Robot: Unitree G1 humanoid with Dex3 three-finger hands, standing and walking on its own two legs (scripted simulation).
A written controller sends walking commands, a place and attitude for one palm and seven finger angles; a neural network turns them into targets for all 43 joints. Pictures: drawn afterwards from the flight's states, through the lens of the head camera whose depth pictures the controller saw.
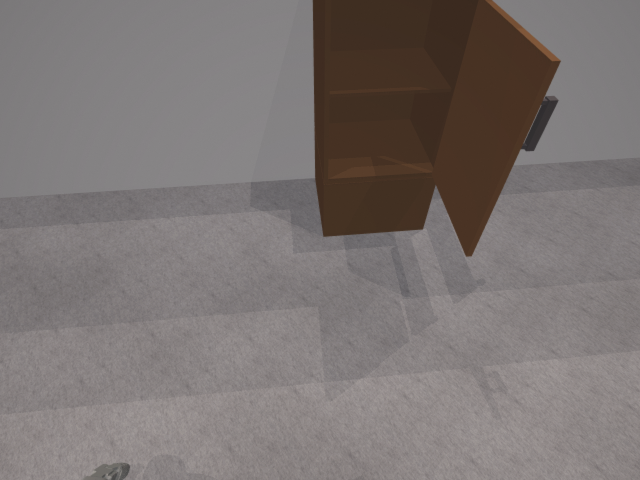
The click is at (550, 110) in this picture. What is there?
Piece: cupboard door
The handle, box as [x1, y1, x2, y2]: [521, 96, 558, 150]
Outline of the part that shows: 554,96 546,96 543,99 540,109 521,148 524,148 525,150 534,149 558,100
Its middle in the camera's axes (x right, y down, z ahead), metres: +0.49 -0.26 +0.90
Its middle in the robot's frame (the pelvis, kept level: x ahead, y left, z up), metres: +0.88 -0.44 -0.01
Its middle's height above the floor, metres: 0.76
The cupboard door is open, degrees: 88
